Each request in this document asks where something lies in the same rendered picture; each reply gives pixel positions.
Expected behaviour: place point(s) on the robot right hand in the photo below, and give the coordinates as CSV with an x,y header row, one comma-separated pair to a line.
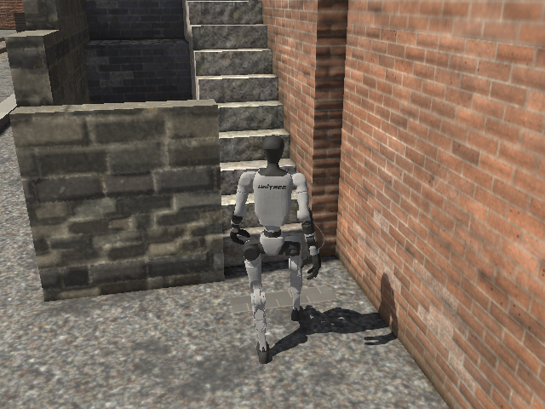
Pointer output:
x,y
316,265

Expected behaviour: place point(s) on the robot right upper arm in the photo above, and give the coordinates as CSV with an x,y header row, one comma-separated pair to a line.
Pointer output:
x,y
300,181

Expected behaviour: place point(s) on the robot torso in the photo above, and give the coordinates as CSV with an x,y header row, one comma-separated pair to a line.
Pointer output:
x,y
272,197

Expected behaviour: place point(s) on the robot left upper arm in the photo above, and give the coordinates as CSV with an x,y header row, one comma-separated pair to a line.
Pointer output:
x,y
246,180

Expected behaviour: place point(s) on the robot left forearm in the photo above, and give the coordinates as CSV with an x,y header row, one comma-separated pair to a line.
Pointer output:
x,y
235,222

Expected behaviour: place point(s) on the robot left hand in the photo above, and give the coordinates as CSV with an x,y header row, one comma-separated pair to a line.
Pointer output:
x,y
234,237

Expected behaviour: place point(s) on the robot left shin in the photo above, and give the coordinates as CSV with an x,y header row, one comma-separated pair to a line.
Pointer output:
x,y
259,322

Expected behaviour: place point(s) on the robot right forearm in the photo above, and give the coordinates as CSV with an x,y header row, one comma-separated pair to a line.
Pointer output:
x,y
310,235

